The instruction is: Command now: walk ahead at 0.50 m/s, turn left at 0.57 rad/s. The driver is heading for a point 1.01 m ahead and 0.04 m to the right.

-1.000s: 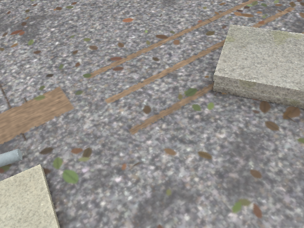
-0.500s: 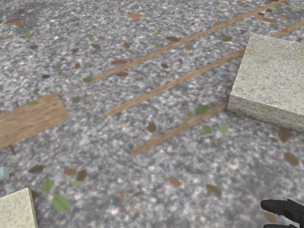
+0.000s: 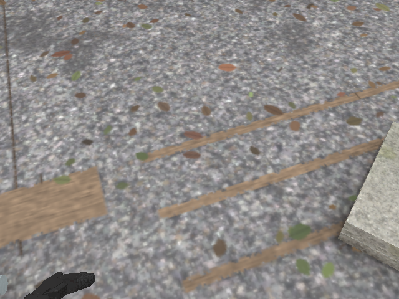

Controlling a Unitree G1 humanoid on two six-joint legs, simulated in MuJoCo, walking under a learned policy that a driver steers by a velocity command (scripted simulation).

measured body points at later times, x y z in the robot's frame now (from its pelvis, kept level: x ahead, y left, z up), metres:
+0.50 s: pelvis +0.26 +0.06 +0.00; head +0.30 +0.08 +0.45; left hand +0.20 +0.34 -0.13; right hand +0.53 -0.12 -0.07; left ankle +0.32 +0.17 -0.72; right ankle +0.11 -0.12 -0.66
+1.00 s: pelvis +0.52 +0.04 -0.01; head +0.56 +0.03 +0.44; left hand +0.75 +0.28 -0.09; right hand +0.54 -0.25 -0.14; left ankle +0.34 +0.18 -0.69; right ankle +0.63 -0.05 -0.73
